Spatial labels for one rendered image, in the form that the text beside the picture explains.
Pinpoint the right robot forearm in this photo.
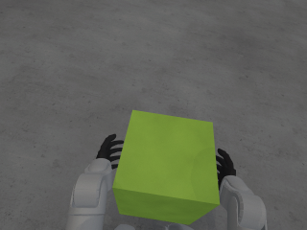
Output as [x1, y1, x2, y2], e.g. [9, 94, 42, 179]
[219, 175, 268, 230]

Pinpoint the carton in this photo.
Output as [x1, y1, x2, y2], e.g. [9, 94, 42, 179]
[112, 110, 220, 225]

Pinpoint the left robot forearm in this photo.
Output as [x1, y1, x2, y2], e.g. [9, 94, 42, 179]
[65, 158, 112, 230]

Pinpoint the robot right hand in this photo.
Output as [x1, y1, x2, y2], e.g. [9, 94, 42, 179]
[216, 149, 236, 190]

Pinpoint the robot left hand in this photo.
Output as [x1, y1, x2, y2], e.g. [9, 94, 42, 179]
[96, 133, 124, 169]

